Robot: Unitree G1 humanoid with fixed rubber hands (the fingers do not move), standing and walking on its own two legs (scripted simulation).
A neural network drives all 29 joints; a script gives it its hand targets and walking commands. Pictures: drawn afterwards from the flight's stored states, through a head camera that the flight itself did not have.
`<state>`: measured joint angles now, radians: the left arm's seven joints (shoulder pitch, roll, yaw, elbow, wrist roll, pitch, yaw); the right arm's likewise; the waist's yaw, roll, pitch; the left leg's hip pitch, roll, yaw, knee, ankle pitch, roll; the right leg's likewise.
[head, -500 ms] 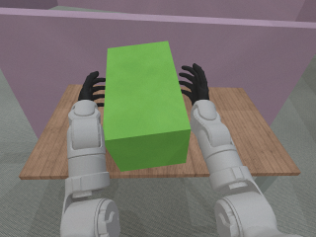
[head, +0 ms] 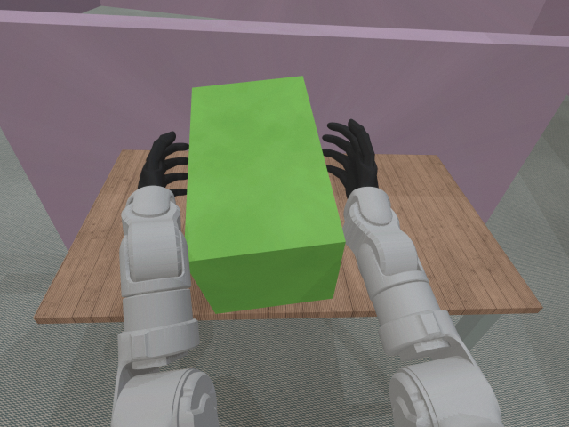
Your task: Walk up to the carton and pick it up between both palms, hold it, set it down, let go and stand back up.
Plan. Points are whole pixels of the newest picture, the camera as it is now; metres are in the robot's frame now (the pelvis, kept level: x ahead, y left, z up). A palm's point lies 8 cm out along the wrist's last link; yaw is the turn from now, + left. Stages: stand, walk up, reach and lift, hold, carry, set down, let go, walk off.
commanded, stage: hold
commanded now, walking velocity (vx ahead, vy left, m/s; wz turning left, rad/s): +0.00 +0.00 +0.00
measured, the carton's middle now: (260, 190) +0.41 +0.01 +0.15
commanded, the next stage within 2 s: none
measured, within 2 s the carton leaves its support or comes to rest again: neither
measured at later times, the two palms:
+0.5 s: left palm (155, 191) +0.35 +0.14 +0.20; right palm (360, 178) +0.36 -0.12 +0.21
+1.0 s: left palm (160, 196) +0.35 +0.14 +0.19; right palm (362, 184) +0.36 -0.12 +0.20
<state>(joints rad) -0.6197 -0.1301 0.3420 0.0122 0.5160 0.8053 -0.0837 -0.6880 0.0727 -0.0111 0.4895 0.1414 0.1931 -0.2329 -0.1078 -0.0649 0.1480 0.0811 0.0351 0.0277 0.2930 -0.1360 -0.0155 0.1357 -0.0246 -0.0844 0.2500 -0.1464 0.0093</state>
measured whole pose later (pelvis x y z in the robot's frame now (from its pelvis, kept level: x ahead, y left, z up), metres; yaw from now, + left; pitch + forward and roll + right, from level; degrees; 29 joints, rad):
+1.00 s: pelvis -0.01 -0.01 +0.00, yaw +0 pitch -14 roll +0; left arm -0.64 -0.14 0.37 0.05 0.53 0.79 -0.08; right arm -0.70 0.09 -0.04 0.53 0.10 0.15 -0.22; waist -0.10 -0.07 0.16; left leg 0.08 0.04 0.03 0.27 -0.12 -0.02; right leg 0.13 -0.02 -0.09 0.26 -0.14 0.00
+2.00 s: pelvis +0.00 -0.01 +0.00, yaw +1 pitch -14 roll +0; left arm -0.64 -0.13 0.37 0.04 0.54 0.78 -0.09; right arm -0.70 0.10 -0.03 0.52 0.09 0.13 -0.23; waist -0.11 -0.08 0.17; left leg 0.09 0.04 0.03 0.27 -0.12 -0.02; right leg 0.14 -0.02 -0.10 0.25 -0.15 0.00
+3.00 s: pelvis +0.00 -0.01 +0.00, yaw +1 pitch -15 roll +0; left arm -0.62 -0.14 0.37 0.01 0.54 0.79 -0.10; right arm -0.68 0.11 -0.02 0.50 0.09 0.11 -0.23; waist -0.11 -0.09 0.18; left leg 0.11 0.04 0.04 0.27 -0.13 -0.02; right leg 0.17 -0.02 -0.11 0.24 -0.15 0.00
